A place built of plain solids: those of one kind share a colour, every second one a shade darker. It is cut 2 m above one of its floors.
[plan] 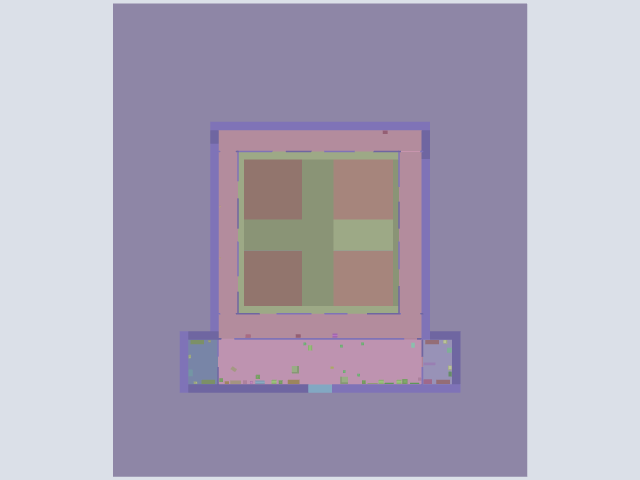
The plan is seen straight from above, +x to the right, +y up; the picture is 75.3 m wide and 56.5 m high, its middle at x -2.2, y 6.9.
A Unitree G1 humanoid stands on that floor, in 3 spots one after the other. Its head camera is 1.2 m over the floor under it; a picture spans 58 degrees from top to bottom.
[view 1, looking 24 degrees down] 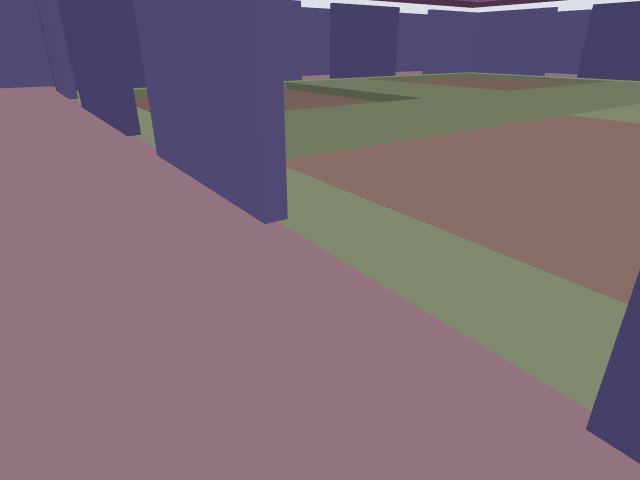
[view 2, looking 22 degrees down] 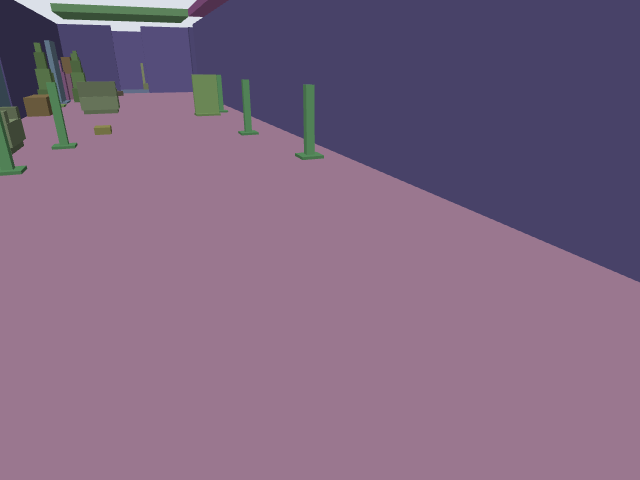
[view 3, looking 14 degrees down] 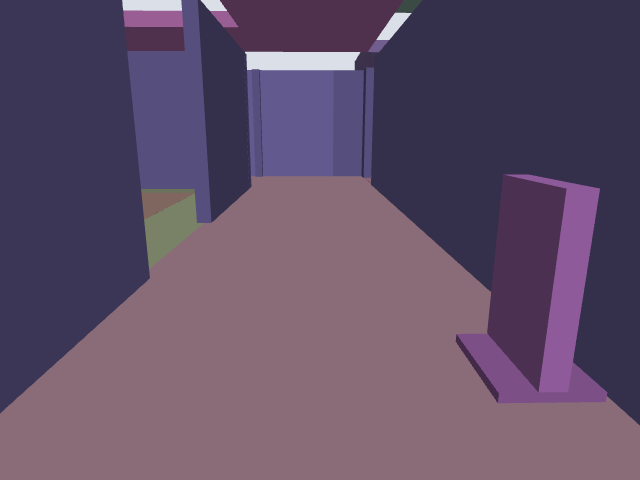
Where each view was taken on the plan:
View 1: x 3.72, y -3.25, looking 145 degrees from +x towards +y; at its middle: floor_gang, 2.95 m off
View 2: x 8.52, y -7.46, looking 158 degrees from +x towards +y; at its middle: floor_foyer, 3.20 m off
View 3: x -2.46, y -3.25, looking -1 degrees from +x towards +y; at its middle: floor_corr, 4.96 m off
